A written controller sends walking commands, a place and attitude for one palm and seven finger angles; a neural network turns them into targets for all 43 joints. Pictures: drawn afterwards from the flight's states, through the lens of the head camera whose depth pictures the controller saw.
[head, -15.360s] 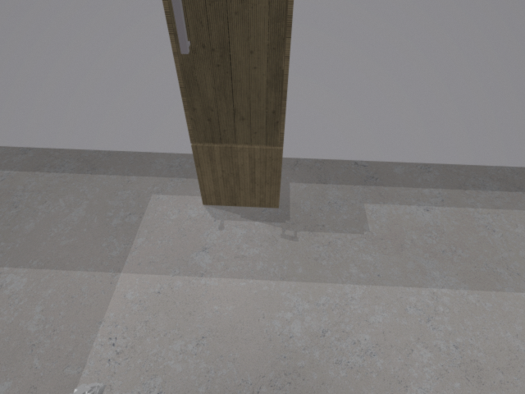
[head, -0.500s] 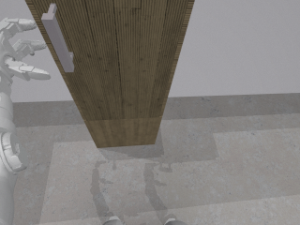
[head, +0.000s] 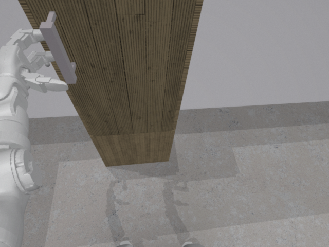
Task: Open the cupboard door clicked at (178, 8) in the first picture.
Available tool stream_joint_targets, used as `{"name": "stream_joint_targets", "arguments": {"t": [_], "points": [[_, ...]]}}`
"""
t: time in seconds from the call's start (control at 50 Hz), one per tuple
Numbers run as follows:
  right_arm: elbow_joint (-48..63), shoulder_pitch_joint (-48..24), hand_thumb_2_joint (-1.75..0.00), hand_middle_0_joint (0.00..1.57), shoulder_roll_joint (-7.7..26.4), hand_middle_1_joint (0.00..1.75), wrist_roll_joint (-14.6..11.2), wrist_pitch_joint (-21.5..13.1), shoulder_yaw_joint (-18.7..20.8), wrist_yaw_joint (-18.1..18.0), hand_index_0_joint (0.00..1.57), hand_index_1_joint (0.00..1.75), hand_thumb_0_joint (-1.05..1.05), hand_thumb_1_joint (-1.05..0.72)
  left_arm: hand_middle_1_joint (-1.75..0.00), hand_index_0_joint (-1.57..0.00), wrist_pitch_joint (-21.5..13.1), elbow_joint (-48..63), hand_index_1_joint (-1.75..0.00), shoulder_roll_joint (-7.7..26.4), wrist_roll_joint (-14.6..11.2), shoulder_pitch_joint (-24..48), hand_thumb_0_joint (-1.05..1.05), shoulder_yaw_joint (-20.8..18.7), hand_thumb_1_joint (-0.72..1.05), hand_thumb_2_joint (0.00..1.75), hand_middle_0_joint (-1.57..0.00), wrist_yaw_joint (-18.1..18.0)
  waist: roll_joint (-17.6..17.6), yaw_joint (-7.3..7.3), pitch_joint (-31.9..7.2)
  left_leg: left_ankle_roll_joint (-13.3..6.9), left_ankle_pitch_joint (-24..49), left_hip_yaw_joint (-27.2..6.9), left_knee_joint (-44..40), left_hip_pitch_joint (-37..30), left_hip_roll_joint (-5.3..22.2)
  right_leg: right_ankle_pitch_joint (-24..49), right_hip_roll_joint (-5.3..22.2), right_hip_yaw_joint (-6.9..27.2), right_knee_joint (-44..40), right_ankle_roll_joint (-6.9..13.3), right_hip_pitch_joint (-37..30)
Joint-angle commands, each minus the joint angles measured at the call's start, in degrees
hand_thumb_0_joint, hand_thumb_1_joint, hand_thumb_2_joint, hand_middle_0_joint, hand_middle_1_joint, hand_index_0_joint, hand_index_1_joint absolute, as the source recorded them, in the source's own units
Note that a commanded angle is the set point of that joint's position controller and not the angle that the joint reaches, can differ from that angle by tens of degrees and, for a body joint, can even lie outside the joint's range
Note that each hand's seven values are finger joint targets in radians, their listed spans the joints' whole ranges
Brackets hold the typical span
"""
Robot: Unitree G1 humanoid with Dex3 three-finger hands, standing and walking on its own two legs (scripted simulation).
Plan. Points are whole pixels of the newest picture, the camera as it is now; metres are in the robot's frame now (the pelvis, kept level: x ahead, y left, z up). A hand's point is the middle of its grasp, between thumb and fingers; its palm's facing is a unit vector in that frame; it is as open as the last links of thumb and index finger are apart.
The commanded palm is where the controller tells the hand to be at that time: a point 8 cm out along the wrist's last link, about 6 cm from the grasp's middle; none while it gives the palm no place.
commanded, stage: slide the fingers in behind the handle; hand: left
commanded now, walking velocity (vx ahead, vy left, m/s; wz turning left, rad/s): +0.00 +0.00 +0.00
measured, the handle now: (62, 50) +0.55 +0.21 +0.15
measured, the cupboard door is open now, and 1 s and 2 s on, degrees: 0 0 2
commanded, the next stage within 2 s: close the thumb around the handle in 0.88 s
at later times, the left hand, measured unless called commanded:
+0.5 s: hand (63, 64) +0.50 +0.20 +0.15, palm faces +0.01 -1.00 +0.02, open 14.0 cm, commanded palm +0.47 +0.24 +0.14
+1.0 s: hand (71, 63) +0.50 +0.18 +0.15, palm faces +0.04 -1.00 +0.00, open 14.0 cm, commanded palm +0.48 +0.23 +0.14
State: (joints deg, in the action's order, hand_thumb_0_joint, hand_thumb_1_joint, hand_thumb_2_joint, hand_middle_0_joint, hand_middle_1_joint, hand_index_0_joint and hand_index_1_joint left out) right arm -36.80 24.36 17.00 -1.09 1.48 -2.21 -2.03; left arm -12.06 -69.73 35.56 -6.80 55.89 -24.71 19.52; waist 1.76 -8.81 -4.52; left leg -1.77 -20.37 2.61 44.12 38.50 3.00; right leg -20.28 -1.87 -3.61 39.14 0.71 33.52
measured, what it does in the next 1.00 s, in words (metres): stands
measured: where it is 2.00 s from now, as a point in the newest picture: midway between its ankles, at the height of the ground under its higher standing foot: outside the picture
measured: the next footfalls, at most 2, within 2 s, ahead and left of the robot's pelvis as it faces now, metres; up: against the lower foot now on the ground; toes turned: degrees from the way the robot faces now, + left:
none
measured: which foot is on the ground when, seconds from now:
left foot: down 0.00-1.00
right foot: down 0.00-1.00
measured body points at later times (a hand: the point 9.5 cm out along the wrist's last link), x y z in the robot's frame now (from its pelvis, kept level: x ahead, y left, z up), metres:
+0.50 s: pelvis +0.00 +0.00 +0.00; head +0.08 +0.01 +0.44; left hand +0.49 +0.25 +0.15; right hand +0.01 -0.27 -0.11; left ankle +0.00 +0.10 -0.71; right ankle -0.02 -0.12 -0.71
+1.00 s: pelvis -0.01 -0.01 +0.00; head +0.07 +0.00 +0.44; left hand +0.49 +0.23 +0.15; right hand -0.01 -0.28 -0.12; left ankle +0.00 +0.10 -0.71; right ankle -0.02 -0.12 -0.71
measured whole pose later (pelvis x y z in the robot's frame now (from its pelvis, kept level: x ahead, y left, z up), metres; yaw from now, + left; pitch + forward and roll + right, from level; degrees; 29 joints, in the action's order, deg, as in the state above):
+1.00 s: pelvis -0.01 -0.01 +0.00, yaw +0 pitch +14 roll -2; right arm -38.3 24.4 16.9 -0.6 -0.9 -1.5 -1.5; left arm -13.9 -70.4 29.4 -5.3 58.0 -21.3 12.2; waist 2.3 -8.6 -4.0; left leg -1.2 -19.3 2.5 43.5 38.0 2.7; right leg -20.2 -1.6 -3.6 40.2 1.2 33.8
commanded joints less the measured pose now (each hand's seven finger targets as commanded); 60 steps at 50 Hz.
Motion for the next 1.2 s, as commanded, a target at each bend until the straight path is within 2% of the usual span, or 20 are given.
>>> {"name": "stream_joint_targets", "arguments": {"t": [0.0,0.06,0.18,0.22,0.32,0.36,0.42,0.54,0.58,0.62,0.66,0.72,0.78,0.88,0.92,0.96,1.02,1.06,1.14,1.18], "points": [[3.2,7.8,-0.9,0.2,9.8,0.3,0.3,-1.7,3.7,-0.6,0.2,0.3,0.0,-0.9,-1.2,-0.3,-4.5,13.4,-1.2,15.1,-0.4,26.7,0.0,-0.6,-0.5,0.3,-0.3,-0.4,5.3,-0.42,-23.4,-0.8,21.0,-4.5,-3.1,-21.2,-1.3,20.7,-1.2,2.0,-3.4,0.0,-3.7],[3.4,7.4,-0.9,0.2,9.8,0.3,0.0,-1.5,3.6,-0.6,0.2,0.3,0.0,-0.9,-1.2,-0.3,-4.1,12.0,-1.2,13.8,-1.1,26.0,0.0,0.0,-0.5,0.3,-0.3,0.1,3.4,-0.6,-21.7,-1.0,20.0,-4.1,-3.3,-19.1,-1.4,21.4,-1.2,2.2,-3.5,-0.1,-4.5],[3.8,6.6,-0.9,0.2,9.3,0.3,0.1,-2.0,3.7,-0.4,0.2,0.3,0.0,-0.9,-1.2,-0.3,-4.7,15.5,-1.2,11.8,-1.2,26.8,0.0,0.7,-0.5,0.3,-0.3,-1.1,6.9,-0.11,-23.9,-0.6,21.8,-4.3,-2.9,-22.3,-1.4,21.2,-1.3,2.0,-3.2,0.1,-3.5],[3.5,7.0,-0.9,0.2,9.5,0.3,0.2,-1.8,3.6,-0.4,0.2,0.3,0.0,-0.9,-1.2,-0.3,-4.3,13.6,-1.2,11.5,-1.4,26.5,0.0,0.9,-0.5,0.3,-0.3,-1.6,2.9,-0.81,-21.3,-1.0,20.8,-4.3,-3.2,-20.0,-1.4,21.1,-1.3,1.9,-3.5,0.0,-3.7],[3.7,7.1,-0.9,0.2,9.2,0.3,0.4,-2.0,4.0,-0.1,0.2,0.3,0.0,-0.9,-1.2,-0.3,-5.3,18.6,-1.2,11.6,-0.7,27.6,0.0,0.2,-0.5,0.3,-0.3,-3.0,6.4,0.24,-26.2,-0.5,25.9,-5.0,-2.7,-24.4,-1.2,23.2,-1.4,1.6,-2.4,0.3,-4.1],[3.5,6.4,-0.9,0.2,8.6,0.3,0.3,-2.3,4.1,0.3,0.2,0.3,0.0,-0.9,-1.2,-0.3,-5.3,19.3,-1.2,6.6,-1.2,27.1,0.0,3.3,-0.5,0.3,-0.3,-3.3,7.4,0.03,-25.5,-0.2,26.1,-5.1,-2.7,-26.0,-1.1,22.3,-1.6,1.3,-2.7,0.3,-2.8],[3.2,6.5,-0.9,0.2,8.8,0.3,0.3,-2.3,4.2,0.4,0.2,0.3,0.0,-0.9,-1.2,-0.3,-4.5,18.3,-1.2,5.3,-1.6,26.1,0.0,3.3,-0.5,0.3,-0.3,-4.2,5.1,-0.04,-23.3,-0.4,25.0,-5.1,-3.2,-24.8,-1.1,21.4,-1.7,1.0,-3.0,0.4,-2.7],[3.4,6.3,-0.9,0.2,8.7,0.3,0.5,-2.4,4.1,0.5,0.2,0.3,0.0,-0.9,-1.2,-0.3,-4.5,18.4,-1.2,9.1,0.2,24.5,0.0,0.1,-0.5,0.3,-0.3,-7.0,4.0,1.55,-23.6,-0.3,24.6,-4.7,-3.8,-22.9,-1.4,22.4,-1.3,1.4,-2.7,0.4,-5.2],[3.4,5.9,-0.9,0.2,8.2,0.3,0.4,-2.5,3.9,0.6,0.2,0.3,0.0,-0.9,-1.2,-0.3,-4.7,17.7,-1.2,5.5,0.4,26.3,0.0,3.2,-0.5,0.3,-0.3,-7.1,3.7,0.41,-21.9,-0.3,22.9,-4.6,-4.0,-22.8,-1.5,21.4,-1.4,1.4,-3.0,0.2,-4.1],[3.1,6.5,-0.9,0.2,8.9,0.3,0.4,-2.4,3.9,0.3,0.2,0.3,0.0,-0.9,-1.2,-0.3,-5.0,15.1,-1.2,9.6,0.3,25.3,0.0,-0.3,-0.5,0.3,-0.3,-7.3,0.2,0.78,-20.7,-0.7,20.2,-4.2,-4.3,-19.9,-1.7,20.9,-1.4,1.8,-3.4,0.2,-5.9],[3.3,5.7,-0.9,0.2,8.6,0.3,0.2,-2.6,3.6,0.0,0.2,0.3,0.0,-0.9,-1.2,-0.3,-5.1,15.3,-1.2,8.3,0.7,28.3,0.0,2.0,-0.5,0.3,-0.3,-7.0,2.1,-0.34,-19.8,-0.8,17.7,-3.8,-4.6,-19.2,-1.9,19.9,-1.0,2.3,-3.7,0.0,-5.2],[3.4,6.3,-0.9,0.2,8.6,0.3,0.4,-2.9,3.8,0.0,0.2,0.3,0.0,-0.9,-1.2,-0.3,-6.1,15.5,-1.2,8.1,0.7,27.6,0.0,1.7,-0.5,0.3,-0.3,-6.8,3.0,0.17,-22.2,-0.7,19.4,-4.2,-4.2,-21.2,-1.8,20.2,-1.2,2.1,-3.3,0.3,-5.2],[2.4,6.3,-0.9,0.2,8.6,0.3,0.2,-3.2,3.7,-0.1,0.2,0.3,0.0,-0.9,-1.2,-0.3,-5.5,12.9,-1.2,5.0,0.5,30.3,0.0,4.7,-0.5,0.3,-0.3,-6.3,2.8,-1.42,-19.0,-0.6,15.8,-4.5,-4.6,-20.3,-1.6,16.7,-1.1,2.1,-4.2,0.1,-2.1],[1.5,7.2,-0.9,0.2,8.9,0.3,0.5,-3.7,3.8,-0.4,0.2,0.3,0.0,-0.9,-1.2,-0.3,-5.3,11.5,-1.2,7.2,0.8,32.5,0.0,3.4,-0.5,0.3,-0.3,-7.0,2.2,-1.82,-20.5,-0.8,14.9,-4.7,-4.3,-19.4,-1.7,16.1,-0.9,2.4,-4.2,-0.2,-2.4],[1.7,7.8,-0.9,0.2,9.1,0.3,0.7,-3.9,3.8,-0.4,0.2,0.3,0.0,-0.9,-1.2,-0.3,-6.2,13.4,-1.2,9.3,1.0,32.7,0.0,1.7,-0.5,0.3,-0.3,-7.4,3.4,-0.88,-23.4,-0.8,17.2,-4.9,-4.0,-20.2,-1.9,17.9,-0.9,2.5,-3.5,0.1,-3.8],[1.6,7.6,-0.9,0.2,8.8,0.3,0.7,-3.9,3.9,-0.2,0.2,0.3,0.0,-0.9,-1.2,-0.3,-6.4,13.6,-1.2,7.9,1.5,31.9,0.0,3.0,-0.5,0.3,-0.3,-7.3,4.8,-1.05,-24.2,-0.6,18.5,-4.5,-3.5,-21.2,-1.9,19.2,-1.0,2.5,-3.4,-0.1,-3.4],[1.5,8.0,-0.9,0.2,9.0,0.3,0.6,-3.7,3.8,-0.2,0.2,0.3,0.0,-0.9,-1.22,-0.31,-6.0,12.0,-1.22,7.2,1.1,31.9,0.0,3.6,-0.33,0.37,-0.31,-7.0,1.7,-1.77,-21.8,-1.0,16.8,-4.4,-3.9,-19.1,-2.0,18.6,-1.1,2.5,-4.1,-0.2,-3.8],[1.5,7.9,-0.9,0.2,9.2,0.3,0.6,-3.6,3.9,-0.3,0.2,0.3,0.0,-0.9,-1.23,-0.32,-5.9,12.6,-1.23,9.4,1.0,31.7,0.0,2.0,-0.22,0.42,-0.32,-6.7,3.4,-1.11,-23.3,-0.9,16.8,-4.1,-4.0,-19.4,-2.0,19.2,-1.0,2.8,-4.1,-0.2,-4.8],[1.9,7.7,-0.9,0.2,8.9,0.3,0.6,-3.4,3.9,-0.2,0.2,0.3,0.0,-0.9,-1.25,-0.34,-6.1,15.0,-1.25,8.3,0.5,30.3,0.0,2.7,0.0,0.52,-0.34,-6.0,4.9,-0.56,-24.9,-0.8,20.0,-4.1,-3.9,-21.4,-2.0,21.7,-1.1,2.4,-3.6,0.0,-5.5],[1.9,7.6,-0.9,0.2,8.9,0.3,0.4,-3.3,3.9,-0.2,0.2,0.3,0.0,-0.9,-1.27,-0.34,-5.6,13.4,-1.27,7.6,0.4,28.9,0.0,2.9,0.12,0.56,-0.34,-5.9,3.8,-0.74,-22.3,-0.8,18.7,-4.0,-4.1,-20.4,-1.8,20.4,-1.2,2.3,-4.1,0.0,-4.6]]}}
